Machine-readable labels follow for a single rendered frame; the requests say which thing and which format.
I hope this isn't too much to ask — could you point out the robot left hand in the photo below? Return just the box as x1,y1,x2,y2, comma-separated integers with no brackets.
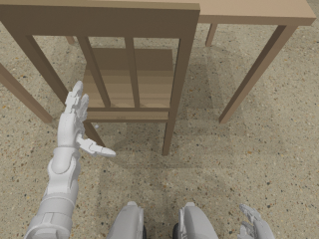
57,80,117,157

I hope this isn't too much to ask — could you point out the left robot forearm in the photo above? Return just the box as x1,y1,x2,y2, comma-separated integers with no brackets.
23,145,81,239

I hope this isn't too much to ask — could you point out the robot right hand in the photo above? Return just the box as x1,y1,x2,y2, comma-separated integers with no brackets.
237,203,275,239

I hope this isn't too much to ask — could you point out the chair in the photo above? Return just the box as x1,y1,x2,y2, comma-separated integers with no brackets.
0,0,200,156

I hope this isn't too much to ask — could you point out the robot shin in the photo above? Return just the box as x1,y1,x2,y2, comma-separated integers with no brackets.
177,202,195,239
127,201,143,239

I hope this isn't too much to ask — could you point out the robot right shin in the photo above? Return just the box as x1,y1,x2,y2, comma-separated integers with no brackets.
177,202,195,239

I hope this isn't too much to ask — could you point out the robot left shin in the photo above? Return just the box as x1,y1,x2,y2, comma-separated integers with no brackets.
127,201,143,239

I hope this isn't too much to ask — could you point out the table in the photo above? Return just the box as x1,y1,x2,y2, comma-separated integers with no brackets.
0,0,317,124

